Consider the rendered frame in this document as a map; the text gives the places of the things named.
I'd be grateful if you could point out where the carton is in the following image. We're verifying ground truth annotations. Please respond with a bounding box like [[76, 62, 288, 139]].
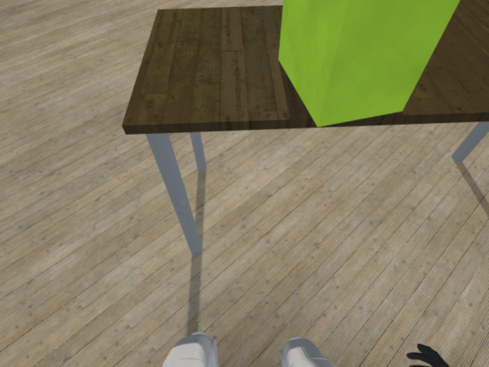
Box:
[[278, 0, 460, 127]]

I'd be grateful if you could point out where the table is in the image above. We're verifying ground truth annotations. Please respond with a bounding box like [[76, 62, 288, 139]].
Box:
[[122, 0, 489, 255]]

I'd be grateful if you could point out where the right robot thigh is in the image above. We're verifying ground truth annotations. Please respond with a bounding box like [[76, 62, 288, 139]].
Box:
[[280, 339, 334, 367]]

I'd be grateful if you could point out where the right robot hand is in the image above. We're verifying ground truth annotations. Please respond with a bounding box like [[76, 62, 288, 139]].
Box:
[[406, 343, 450, 367]]

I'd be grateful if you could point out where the left robot thigh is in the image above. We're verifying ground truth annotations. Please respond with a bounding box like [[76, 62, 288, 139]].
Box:
[[161, 334, 219, 367]]

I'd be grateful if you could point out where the robot thigh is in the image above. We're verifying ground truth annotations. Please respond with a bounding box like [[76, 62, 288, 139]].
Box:
[[161, 334, 219, 367], [280, 339, 334, 367]]

